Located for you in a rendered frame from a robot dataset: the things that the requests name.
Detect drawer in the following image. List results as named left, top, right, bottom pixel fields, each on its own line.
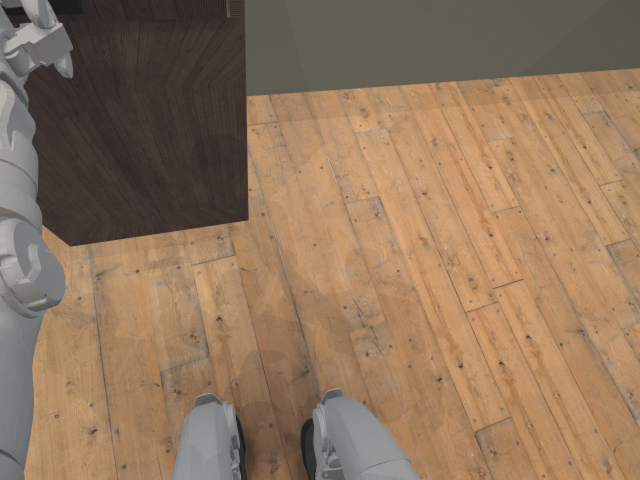
left=7, top=0, right=227, bottom=23

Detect left robot hand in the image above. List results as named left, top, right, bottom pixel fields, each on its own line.
left=0, top=0, right=73, bottom=87

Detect robot right thigh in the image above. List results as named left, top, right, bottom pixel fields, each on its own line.
left=312, top=396, right=421, bottom=480

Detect left robot forearm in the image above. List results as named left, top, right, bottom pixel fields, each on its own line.
left=0, top=62, right=42, bottom=236

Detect right robot shin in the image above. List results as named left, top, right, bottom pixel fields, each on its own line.
left=313, top=388, right=344, bottom=480

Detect cabinet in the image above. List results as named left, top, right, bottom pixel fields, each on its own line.
left=12, top=0, right=249, bottom=247

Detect robot left upper arm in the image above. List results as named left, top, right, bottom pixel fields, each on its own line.
left=0, top=216, right=66, bottom=480

